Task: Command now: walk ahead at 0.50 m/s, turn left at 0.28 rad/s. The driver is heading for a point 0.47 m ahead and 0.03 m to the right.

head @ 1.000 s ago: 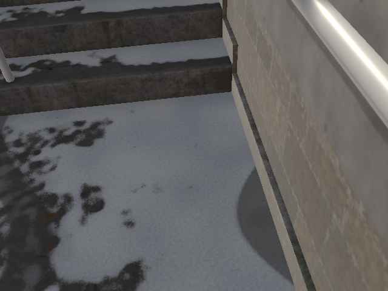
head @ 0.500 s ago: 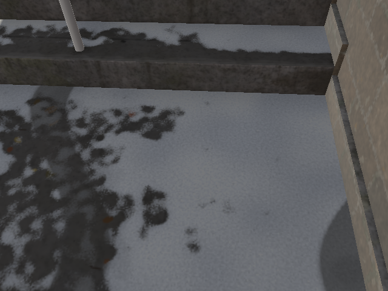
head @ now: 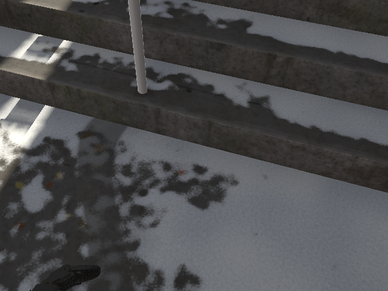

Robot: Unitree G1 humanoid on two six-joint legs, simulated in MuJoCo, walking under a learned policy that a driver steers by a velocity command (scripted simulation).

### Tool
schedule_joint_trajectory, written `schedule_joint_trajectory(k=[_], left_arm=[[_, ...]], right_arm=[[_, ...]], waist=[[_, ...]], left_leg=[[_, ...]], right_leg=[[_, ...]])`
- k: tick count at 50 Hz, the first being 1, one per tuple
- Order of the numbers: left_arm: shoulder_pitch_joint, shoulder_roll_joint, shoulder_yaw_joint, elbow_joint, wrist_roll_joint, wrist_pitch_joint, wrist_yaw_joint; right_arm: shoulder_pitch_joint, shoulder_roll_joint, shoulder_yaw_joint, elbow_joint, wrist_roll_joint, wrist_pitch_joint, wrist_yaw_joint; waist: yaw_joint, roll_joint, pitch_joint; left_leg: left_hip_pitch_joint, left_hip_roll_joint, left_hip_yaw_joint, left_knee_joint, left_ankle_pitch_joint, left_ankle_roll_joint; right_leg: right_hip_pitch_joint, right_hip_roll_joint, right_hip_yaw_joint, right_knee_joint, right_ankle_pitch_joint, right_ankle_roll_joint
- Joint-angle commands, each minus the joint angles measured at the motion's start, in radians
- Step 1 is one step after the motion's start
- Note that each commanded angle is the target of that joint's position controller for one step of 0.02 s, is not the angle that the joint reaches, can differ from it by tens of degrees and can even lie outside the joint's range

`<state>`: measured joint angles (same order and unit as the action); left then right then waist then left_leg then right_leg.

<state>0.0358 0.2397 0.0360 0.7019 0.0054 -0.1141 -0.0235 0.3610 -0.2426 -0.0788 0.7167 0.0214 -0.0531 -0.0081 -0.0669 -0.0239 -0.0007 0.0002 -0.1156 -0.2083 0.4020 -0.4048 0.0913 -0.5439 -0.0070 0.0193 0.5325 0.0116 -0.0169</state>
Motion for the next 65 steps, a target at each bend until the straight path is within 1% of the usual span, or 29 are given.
schedule_joint_trajectory(k=[1,2,3,4,5,7,9,11,13,16,18,20,22,23,24,25,26,27,29,33,36,40,43,44,45,46,48,54,65], left_arm=[[0.109,0.15,0.057,-0.026,0.004,-0.021,0.009],[0.289,0.203,0.07,0.006,0.017,-0.019,0.009],[0.402,0.259,0.081,0.029,0.025,-0.018,0.01],[0.449,0.203,0.078,0.065,-0.006,-0.02,0.009],[0.357,0.147,0.063,0.042,-0.011,-0.011,0.022],[0.262,0.11,0.037,0.033,0.005,0.009,0.028],[0.224,0.095,0.026,0.05,0.01,0.007,0.025],[0.234,0.073,0.012,0.08,-0.015,0.001,0.019],[0.261,0.121,0.022,0.106,-0.02,0.004,0.023],[0.274,0.174,0.03,0.12,-0.019,0.009,0.017],[0.304,0.172,0.024,0.136,-0.021,0.011,0.021],[0.332,0.17,0.021,0.151,-0.022,0.018,0.023],[0.322,0.157,0.021,0.157,-0.029,0.023,0.027],[0.293,0.156,0.024,0.142,-0.026,0.027,0.027],[0.29,0.134,0.017,0.128,-0.012,0.025,0.026],[0.397,0.051,-0.012,0.129,0.012,0.022,0.028],[0.478,0.067,-0.013,0.155,-0.001,0.03,0.021],[0.456,0.134,0.009,0.167,-0.021,0.048,0.02],[0.308,0.114,0.012,0.147,-0.025,0.074,0.031],[0.313,0.063,0.011,0.153,0.0,0.097,0.046],[0.262,0.053,0.003,0.15,0.004,0.099,0.043],[0.214,0.078,0.01,0.15,0.005,0.107,0.045],[0.21,0.115,0.012,0.143,0.027,0.097,0.045],[0.177,0.177,0.03,0.15,0.011,0.098,0.049],[0.17,0.13,0.026,0.16,0.003,0.097,0.045],[0.164,0.088,0.014,0.164,0.009,0.09,0.043],[0.135,0.071,0.007,0.165,0.011,0.075,0.037],[0.151,0.086,0.008,0.197,0.003,0.064,0.039],[0.151,0.078,0.008,0.241,0.003,0.08,0.051]], right_arm=[[-0.072,-0.137,-0.035,-0.082,-0.004,-0.003,0.002],[-0.1,-0.098,-0.02,-0.112,-0.022,-0.006,0.007],[0.107,-0.011,0.002,-0.078,-0.015,-0.013,0.005],[0.155,-0.063,0.002,-0.055,0.005,-0.019,-0.006],[0.038,-0.123,-0.007,-0.072,0.032,-0.026,-0.008],[-0.125,-0.121,-0.001,-0.119,-0.007,-0.027,-0.01],[-0.112,-0.101,-0.008,-0.13,-0.006,-0.017,-0.005],[-0.114,-0.064,-0.002,-0.135,-0.009,-0.008,0.0],[-0.167,-0.022,0.015,-0.159,-0.012,-0.005,0.007],[-0.262,-0.015,0.026,-0.178,0.004,-0.01,0.022],[-0.329,-0.031,0.024,-0.197,0.011,-0.012,0.027],[-0.348,-0.044,0.018,-0.203,-0.004,-0.016,0.035],[-0.288,-0.05,0.011,-0.186,-0.012,-0.02,0.027],[-0.185,-0.087,-0.006,-0.141,-0.025,-0.016,0.014],[-0.063,-0.149,-0.023,-0.115,-0.038,-0.02,-0.001],[0.016,-0.21,-0.028,-0.12,-0.067,-0.012,-0.008],[0.056,-0.182,-0.017,-0.11,-0.051,0.0,0.006],[-0.002,-0.149,-0.008,-0.104,-0.032,0.008,0.02],[-0.152,-0.095,0.013,-0.12,-0.024,0.002,0.022],[-0.234,-0.083,0.016,-0.097,-0.048,-0.014,0.007],[-0.22,-0.087,0.015,-0.079,-0.045,-0.009,-0.007],[-0.208,-0.089,0.016,-0.048,-0.033,0.012,-0.019],[-0.161,-0.056,0.028,-0.017,-0.03,0.015,-0.022],[-0.1,-0.067,0.019,-0.013,-0.031,0.013,-0.022],[-0.137,-0.082,0.015,-0.011,-0.035,0.018,-0.03],[-0.164,-0.086,0.011,-0.017,-0.03,0.024,-0.036],[-0.17,-0.068,0.013,-0.016,-0.03,0.038,-0.043],[-0.169,-0.06,0.007,0.006,-0.027,0.047,-0.039],[-0.182,-0.064,0.0,0.063,-0.021,0.056,-0.049]], waist=[[0.144,0.157,-0.064],[0.215,0.075,-0.198],[0.149,-0.235,-0.329],[0.157,-0.324,-0.352],[0.167,-0.221,-0.176],[0.145,-0.035,-0.036],[0.091,-0.053,-0.011],[0.076,-0.06,-0.005],[0.087,-0.049,-0.008],[0.114,-0.031,-0.02],[0.13,-0.05,0.01],[0.136,-0.055,0.006],[0.088,-0.06,-0.023],[0.05,-0.064,-0.05],[0.011,0.012,-0.132],[0.027,0.238,-0.271],[0.038,0.336,-0.391],[0.053,0.227,-0.315],[0.085,0.079,-0.123],[0.153,0.126,-0.123],[0.128,0.138,-0.134],[0.115,0.131,-0.076],[0.109,0.069,-0.039],[0.047,-0.046,-0.012],[0.076,-0.067,0.001],[0.08,-0.063,0.006],[0.073,-0.073,0.0],[0.082,-0.011,-0.034],[0.09,0.033,-0.01]], left_leg=[[-0.08,0.204,-0.101,0.201,0.838,0.068],[-0.217,0.147,-0.059,0.466,0.713,0.036],[-0.532,-0.03,0.012,0.878,0.029,-0.042],[-0.704,-0.022,-0.036,1.008,-0.163,-0.052],[-0.796,0.046,-0.015,1.076,-0.08,-0.061],[-0.773,0.139,0.087,1.005,0.067,-0.058],[-0.669,0.185,0.107,0.885,0.128,-0.061],[-0.653,0.197,0.141,0.754,0.145,-0.075],[-0.637,0.207,0.167,0.583,0.192,-0.094],[-0.555,0.195,0.173,0.348,0.335,-0.092],[-0.508,0.164,0.192,0.248,0.383,-0.091],[-0.46,0.137,0.201,0.177,0.422,-0.077],[-0.335,0.116,0.208,0.096,0.454,-0.04],[-0.23,0.097,0.236,0.083,0.494,-0.026],[-0.047,0.187,0.162,0.097,0.817,0.012],[0.247,0.428,-0.088,0.124,1.092,0.14],[0.246,0.534,-0.301,0.027,0.988,0.235],[0.133,0.497,-0.274,-0.009,0.763,0.217],[-0.106,0.408,-0.132,-0.075,0.57,0.147],[-0.324,0.316,0.037,-0.136,0.592,0.128],[-0.311,0.311,0.053,-0.135,0.532,0.147],[-0.351,0.304,0.018,-0.154,0.184,0.123],[-0.383,0.226,0.045,-0.097,0.044,0.012],[-0.387,0.16,0.1,-0.089,0.025,-0.017],[-0.31,0.132,0.146,-0.055,0.061,-0.037],[-0.265,0.135,0.15,-0.031,0.089,-0.035],[-0.235,0.142,0.148,-0.013,0.155,-0.022],[-0.183,0.15,0.152,0.014,0.318,-0.015],[-0.177,0.164,0.141,-0.006,0.322,-0.015]], right_leg=[[0.289,0.017,-0.019,-0.06,-0.035,-0.063],[0.554,-0.101,0.098,-0.01,0.07,-0.125],[0.871,-0.353,0.502,-0.051,0.065,-0.308],[0.901,-0.424,0.783,-0.211,-0.219,-0.352],[0.78,-0.379,0.669,-0.221,-0.339,-0.311],[0.521,-0.291,0.451,-0.278,-0.292,-0.262],[0.392,-0.227,0.335,-0.323,-0.163,-0.235],[0.354,-0.196,0.231,-0.33,0.014,-0.234],[0.364,-0.198,0.17,-0.342,0.079,-0.234],[0.351,-0.184,0.117,-0.346,-0.01,-0.209],[0.354,-0.189,0.111,-0.328,0.075,-0.197],[0.401,-0.199,0.103,-0.29,0.177,-0.173],[0.405,-0.184,0.078,-0.196,0.235,-0.117],[0.386,-0.137,0.051,-0.105,0.285,-0.09],[0.299,-0.076,0.01,0.066,0.182,-0.042],[0.048,0.028,-0.032,0.383,-0.328,0.027],[-0.001,0.047,0.058,0.573,-0.661,0.057],[-0.041,0.006,0.09,0.683,-0.653,0.067],[-0.083,-0.051,0.053,0.65,-0.551,0.068],[0.162,-0.068,0.037,0.42,-0.359,0.081],[0.224,-0.062,0.036,0.239,-0.299,0.082],[0.3,-0.052,0.027,0.053,-0.234,0.065],[0.395,-0.113,0.083,-0.121,-0.075,0.015],[0.359,-0.118,0.071,-0.089,-0.134,-0.003],[0.256,-0.088,0.068,-0.12,-0.29,-0.006],[0.213,-0.081,0.071,-0.15,-0.327,0.005],[0.215,-0.075,0.065,-0.16,-0.274,0.024],[0.27,-0.064,0.049,-0.134,-0.169,0.028],[0.306,-0.044,0.027,-0.14,-0.166,0.035]])
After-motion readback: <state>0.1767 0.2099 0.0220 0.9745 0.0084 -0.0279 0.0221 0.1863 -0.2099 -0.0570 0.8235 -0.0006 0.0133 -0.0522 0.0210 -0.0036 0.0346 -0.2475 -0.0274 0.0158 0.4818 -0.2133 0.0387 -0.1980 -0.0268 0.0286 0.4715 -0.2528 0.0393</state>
